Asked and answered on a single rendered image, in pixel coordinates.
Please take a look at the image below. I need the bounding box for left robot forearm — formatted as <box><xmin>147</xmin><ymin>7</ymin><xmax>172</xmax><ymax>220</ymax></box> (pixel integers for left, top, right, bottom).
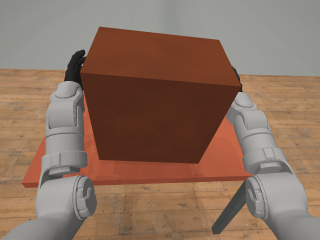
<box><xmin>35</xmin><ymin>81</ymin><xmax>88</xmax><ymax>218</ymax></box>

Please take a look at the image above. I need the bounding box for table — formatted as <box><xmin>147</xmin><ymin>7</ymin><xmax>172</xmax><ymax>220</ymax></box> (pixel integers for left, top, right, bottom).
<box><xmin>21</xmin><ymin>91</ymin><xmax>253</xmax><ymax>235</ymax></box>

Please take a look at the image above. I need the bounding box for robot right upper arm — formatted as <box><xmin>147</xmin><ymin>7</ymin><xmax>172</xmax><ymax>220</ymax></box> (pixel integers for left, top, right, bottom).
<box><xmin>245</xmin><ymin>172</ymin><xmax>320</xmax><ymax>240</ymax></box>

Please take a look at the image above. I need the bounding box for robot left upper arm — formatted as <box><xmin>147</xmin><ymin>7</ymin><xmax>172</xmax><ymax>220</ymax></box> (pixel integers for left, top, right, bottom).
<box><xmin>0</xmin><ymin>175</ymin><xmax>97</xmax><ymax>240</ymax></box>

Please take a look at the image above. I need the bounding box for left robot hand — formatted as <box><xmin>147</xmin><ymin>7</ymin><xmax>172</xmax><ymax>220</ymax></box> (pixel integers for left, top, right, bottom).
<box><xmin>64</xmin><ymin>49</ymin><xmax>86</xmax><ymax>91</ymax></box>

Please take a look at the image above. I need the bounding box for carton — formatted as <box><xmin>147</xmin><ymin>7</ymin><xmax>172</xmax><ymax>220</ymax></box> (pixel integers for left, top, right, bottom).
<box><xmin>80</xmin><ymin>26</ymin><xmax>242</xmax><ymax>164</ymax></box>

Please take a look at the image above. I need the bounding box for right robot forearm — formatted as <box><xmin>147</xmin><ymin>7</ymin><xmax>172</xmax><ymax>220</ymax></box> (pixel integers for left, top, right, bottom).
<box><xmin>226</xmin><ymin>92</ymin><xmax>309</xmax><ymax>210</ymax></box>

